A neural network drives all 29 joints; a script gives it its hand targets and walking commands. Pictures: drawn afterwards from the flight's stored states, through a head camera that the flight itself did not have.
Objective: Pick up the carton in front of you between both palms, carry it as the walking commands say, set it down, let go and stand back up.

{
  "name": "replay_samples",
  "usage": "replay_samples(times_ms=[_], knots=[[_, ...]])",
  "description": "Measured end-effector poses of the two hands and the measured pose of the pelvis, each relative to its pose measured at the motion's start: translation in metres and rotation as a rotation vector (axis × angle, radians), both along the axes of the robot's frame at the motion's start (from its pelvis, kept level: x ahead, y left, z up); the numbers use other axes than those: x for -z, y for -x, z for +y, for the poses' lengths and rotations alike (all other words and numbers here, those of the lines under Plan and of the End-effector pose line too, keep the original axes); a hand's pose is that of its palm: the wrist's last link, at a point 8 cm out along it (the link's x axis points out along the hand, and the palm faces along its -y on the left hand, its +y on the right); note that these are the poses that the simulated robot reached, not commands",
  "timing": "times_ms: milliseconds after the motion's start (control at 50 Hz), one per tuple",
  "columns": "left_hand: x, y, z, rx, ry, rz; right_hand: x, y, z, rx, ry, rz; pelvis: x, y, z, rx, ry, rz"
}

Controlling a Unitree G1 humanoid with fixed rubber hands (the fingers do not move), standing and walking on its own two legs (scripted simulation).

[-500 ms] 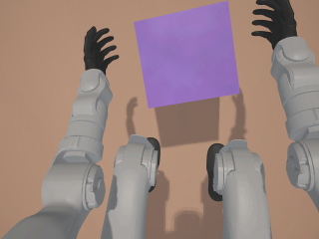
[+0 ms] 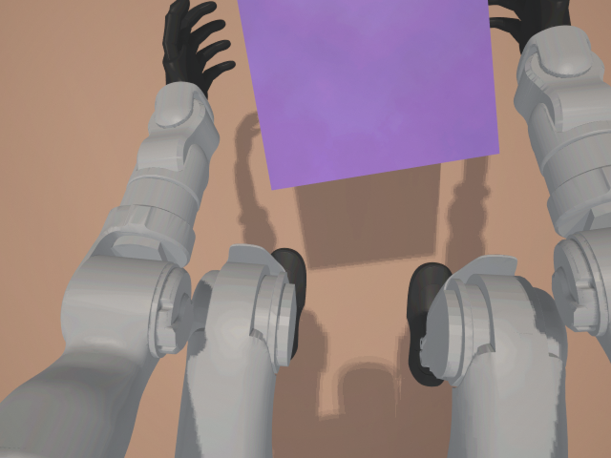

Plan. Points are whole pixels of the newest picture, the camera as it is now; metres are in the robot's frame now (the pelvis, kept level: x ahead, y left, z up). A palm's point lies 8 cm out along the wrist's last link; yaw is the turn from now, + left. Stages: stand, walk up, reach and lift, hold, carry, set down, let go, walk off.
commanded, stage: reach and lift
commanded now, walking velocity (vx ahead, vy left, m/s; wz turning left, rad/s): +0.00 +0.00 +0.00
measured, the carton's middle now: (364, 87) +0.50 -0.01 -0.25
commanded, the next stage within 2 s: none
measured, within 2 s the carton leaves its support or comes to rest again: leaves its support in 0.56 s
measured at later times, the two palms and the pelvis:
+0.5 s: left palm (209, 70) +0.51 +0.15 -0.16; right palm (510, 28) +0.53 -0.15 -0.17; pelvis -0.01 +0.00 +0.00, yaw +0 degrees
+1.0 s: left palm (122, 60) +0.47 +0.14 +0.01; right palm out of the picture +0.49 -0.16 +0.00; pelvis -0.01 +0.00 +0.07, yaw -3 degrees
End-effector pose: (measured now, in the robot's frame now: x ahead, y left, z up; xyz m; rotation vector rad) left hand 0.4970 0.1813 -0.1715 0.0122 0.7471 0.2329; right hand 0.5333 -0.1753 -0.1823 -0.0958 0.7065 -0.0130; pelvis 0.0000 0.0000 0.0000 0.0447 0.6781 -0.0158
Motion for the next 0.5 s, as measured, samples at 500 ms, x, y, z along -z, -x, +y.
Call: replay_samples(times_ms=[500], knots=[[-0.010, -0.008, -0.028, -0.008, 0.025, 0.016, -0.009, 0.002, 0.030, -0.030, 0.001, 0.068, -0.001, 0.006, 0.003, 0.005, 0.001, -0.003]])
